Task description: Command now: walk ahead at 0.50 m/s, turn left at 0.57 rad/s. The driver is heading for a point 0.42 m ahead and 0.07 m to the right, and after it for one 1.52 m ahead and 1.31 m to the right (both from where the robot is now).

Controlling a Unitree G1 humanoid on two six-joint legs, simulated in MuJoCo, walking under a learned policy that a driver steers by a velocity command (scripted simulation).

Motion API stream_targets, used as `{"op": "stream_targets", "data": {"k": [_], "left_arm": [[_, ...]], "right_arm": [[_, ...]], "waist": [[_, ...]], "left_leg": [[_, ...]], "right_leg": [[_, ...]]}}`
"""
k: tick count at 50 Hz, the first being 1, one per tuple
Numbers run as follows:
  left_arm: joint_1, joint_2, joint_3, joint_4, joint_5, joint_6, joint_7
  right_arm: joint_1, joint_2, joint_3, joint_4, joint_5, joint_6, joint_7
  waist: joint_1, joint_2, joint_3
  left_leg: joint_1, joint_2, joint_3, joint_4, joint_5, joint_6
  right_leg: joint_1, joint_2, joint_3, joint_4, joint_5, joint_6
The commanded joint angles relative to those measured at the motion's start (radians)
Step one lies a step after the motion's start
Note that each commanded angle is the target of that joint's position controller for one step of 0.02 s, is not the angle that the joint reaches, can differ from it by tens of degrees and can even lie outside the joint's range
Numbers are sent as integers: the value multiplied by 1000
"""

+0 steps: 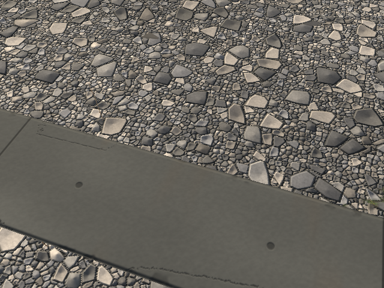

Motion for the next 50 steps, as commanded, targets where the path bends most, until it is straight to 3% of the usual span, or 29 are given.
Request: {"op": "stream_targets", "data": {"k": [1, 3, 6, 10, 14, 16, 17, 19, 20, 21, 22, 23, 24, 25, 27, 28, 30, 33, 36, 41, 44, 45, 46, 47, 48, 49, 50], "left_arm": [[83, 84, 20, -44, 16, 28, -6], [14, 79, 19, -70, 13, 36, -9], [-78, 73, 14, -88, 9, 35, -16], [-186, 72, 9, -114, -5, 28, -25], [-259, 76, 6, -141, -11, 21, -38], [-238, 82, 9, -141, -12, 18, -42], [-198, 85, 12, -130, -13, 18, -40], [-25, 113, 30, -76, -12, 14, -26], [128, 131, 42, -29, -2, 6, -18], [272, 223, 69, -6, 19, 4, -6], [267, 274, 87, -1, -4, 14, -9], [182, 239, 81, -9, -38, 19, -22], [122, 199, 72, -22, -39, 21, -21], [98, 153, 60, -16, -30, 21, -18], [84, 131, 50, -3, -32, 14, -9], [95, 143, 53, 1, -35, 6, -9], [117, 161, 59, 11, -38, -2, -8], [159, 174, 64, 17, -39, 1, -6], [212, 176, 69, 25, -41, 5, -5], [277, 181, 72, 28, -23, 13, 6], [218, 204, 78, 5, -17, 13, 17], [187, 213, 80, -5, -17, 11, 14], [168, 211, 78, -8, -26, 4, 6], [169, 157, 62, -32, -40, -6, -4], [274, 67, 43, -60, -68, -4, -2], [282, 150, 50, -41, -29, 11, 8], [217, 167, 55, -30, -15, 19, 3]], "right_arm": [[41, -125, -28, -46, 10, -36, -3], [77, -143, -33, -41, 7, -41, -2], [139, -112, -21, -18, 6, -47, -2], [204, -113, -13, 9, -1, -60, -5], [233, -113, -5, 36, -18, -63, -18], [213, -120, -3, 45, -24, -63, -28], [190, -128, -2, 45, -26, -64, -32], [174, -147, -3, 52, -32, -62, -35], [160, -151, -1, 48, -27, -59, -36], [172, -111, 15, 8, -7, -66, -34], [215, -79, 16, -11, 6, -74, -22], [153, -125, 12, -22, -28, -77, -21], [81, -119, 17, -43, -23, -87, -14], [50, -107, 21, -53, -20, -92, -9], [57, -84, 28, -63, -40, -62, -5], [67, -77, 31, -67, -44, -46, -3], [41, -65, 36, -79, -46, -30, 1], [-95, -62, 40, -129, -43, -25, 5], [-197, -54, 46, -162, -34, -26, 9], [-321, -62, 54, -214, -23, -40, 11], [-249, -94, 45, -206, -19, -53, 5], [-164, -114, 37, -181, -17, -58, -3], [-41, -142, 24, -148, -22, -70, -14], [109, -212, 5, -137, -42, -78, -33], [134, -293, -15, -145, -57, -64, -41], [94, -239, -15, -141, -39, -48, -35], [37, -146, 6, -155, -32, -45, -31]], "waist": [[28, 23, -87], [10, 35, -64], [-32, 61, -33], [-83, 69, -23], [-98, 70, 19], [-72, 71, 28], [-48, 76, 12], [27, 84, -88], [100, 63, -167], [136, -45, -277], [79, -272, -361], [61, -105, -276], [51, -32, -168], [25, 36, -86], [-25, 28, -58], [-32, -5, -63], [-33, -13, -61], [1, -21, -27], [46, -36, -33], [91, -50, -37], [36, -69, -50], [-4, -69, -81], [-69, -23, -144], [-126, 78, -279], [-77, 290, -380], [-45, 217, -322], [-40, 88, -187]], "left_leg": [[109, 253, -299, -236, 333, 158], [98, 235, -298, -259, 283, 149], [166, 235, -267, -297, 275, 111], [294, 259, -220, -301, 357, 67], [391, 304, -171, -302, 414, 63], [411, 324, -133, -274, 529, 47], [408, 323, -102, -225, 686, 32], [420, 307, -53, 14, 978, 6], [336, 280, -15, 223, 922, -14], [70, 220, 32, 549, 601, -48], [-255, -3, 19, 894, -260, -95], [-366, 68, -121, 951, -250, -80], [-390, 121, -125, 915, -176, -83], [-364, 159, -115, 828, -137, -85], [-281, 190, -108, 723, -127, -113], [-261, 193, -99, 686, -137, -129], [-272, 199, -74, 608, -115, -155], [-329, 204, -49, 445, 12, -188], [-344, 188, -49, 308, 131, -195], [-347, 145, -57, 172, 141, -177], [-174, 117, -76, 64, 64, -144], [-40, 92, -68, 35, 27, -127], [144, 106, -77, -31, 48, -100], [372, 295, -258, -64, -119, -48], [598, 557, -677, -151, -230, 57], [512, 570, -801, -175, -334, 86], [380, 522, -653, -193, -327, 67]], "right_leg": [[-94, -21, 12, -71, 40, 24], [-138, -19, 0, -154, 108, 41], [-202, -28, -11, -320, 244, 37], [-232, -13, -30, -463, 348, -2], [-235, 25, -48, -561, 310, -52], [-175, 58, -55, -606, 247, -87], [-100, 91, -72, -626, 207, -107], [107, 171, -109, -660, 140, -150], [306, 169, -86, -720, 183, -182], [587, -43, 214, -736, 100, -272], [763, -263, 743, -874, 164, -417], [704, -233, 712, -897, 160, -410], [580, -209, 565, -907, 185, -389], [454, -162, 474, -936, 263, -349], [325, -83, 366, -969, 364, -303], [301, -73, 349, -974, 420, -310], [271, -37, 303, -993, 433, -308], [261, 0, 289, -1022, 392, -279], [316, 17, 297, -997, 413, -239], [434, -4, 354, -907, 545, -227], [409, -17, 396, -835, 596, -187], [373, 0, 398, -768, 662, -167], [324, 54, 360, -615, 674, -142], [217, 114, 286, -367, 492, -116], [-81, 267, 147, -106, -168, -83], [-185, 185, 119, 10, -202, -93], [-191, 137, 117, 30, -107, -90]]}}
Next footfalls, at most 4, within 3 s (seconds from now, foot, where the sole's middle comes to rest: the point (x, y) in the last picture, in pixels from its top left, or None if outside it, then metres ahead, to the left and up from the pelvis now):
0.40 right None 0.40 -0.12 -0.77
0.94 left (199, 217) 0.71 0.00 -0.77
1.46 right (281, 190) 0.84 -0.33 -0.77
2.00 left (297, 127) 1.17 -0.45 -0.77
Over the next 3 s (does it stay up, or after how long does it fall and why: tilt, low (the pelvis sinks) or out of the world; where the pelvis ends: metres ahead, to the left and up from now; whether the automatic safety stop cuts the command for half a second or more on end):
stays up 1.14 -0.53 0.01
